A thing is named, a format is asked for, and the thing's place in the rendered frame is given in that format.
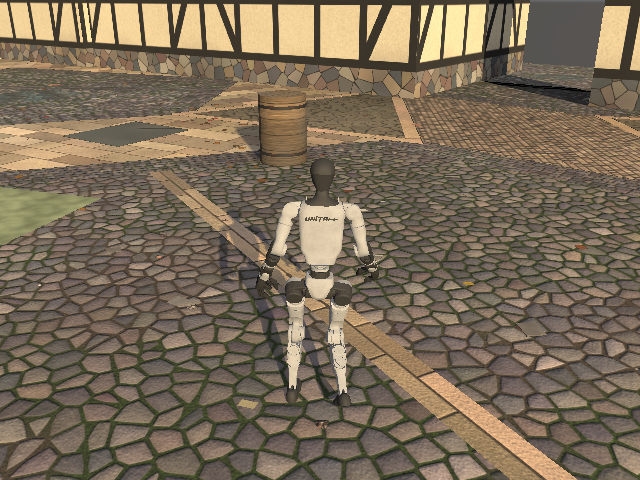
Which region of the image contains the robot left forearm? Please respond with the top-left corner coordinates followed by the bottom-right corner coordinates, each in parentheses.
top-left (259, 240), bottom-right (280, 281)

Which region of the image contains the left robot foot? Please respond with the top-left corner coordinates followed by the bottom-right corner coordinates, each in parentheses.
top-left (286, 378), bottom-right (302, 403)

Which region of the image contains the left robot hand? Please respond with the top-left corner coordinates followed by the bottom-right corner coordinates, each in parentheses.
top-left (255, 270), bottom-right (278, 299)

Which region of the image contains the robot right forearm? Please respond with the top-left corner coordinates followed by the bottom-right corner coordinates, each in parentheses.
top-left (360, 242), bottom-right (378, 272)

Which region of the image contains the right robot hand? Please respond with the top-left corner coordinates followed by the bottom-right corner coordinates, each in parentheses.
top-left (356, 267), bottom-right (379, 283)

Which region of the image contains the right robot upper arm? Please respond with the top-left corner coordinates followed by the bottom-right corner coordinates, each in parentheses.
top-left (343, 202), bottom-right (370, 257)

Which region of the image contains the left robot thigh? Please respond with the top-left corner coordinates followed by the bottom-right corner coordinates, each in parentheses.
top-left (285, 277), bottom-right (306, 343)

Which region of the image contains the left robot upper arm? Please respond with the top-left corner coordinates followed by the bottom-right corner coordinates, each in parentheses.
top-left (270, 201), bottom-right (301, 257)

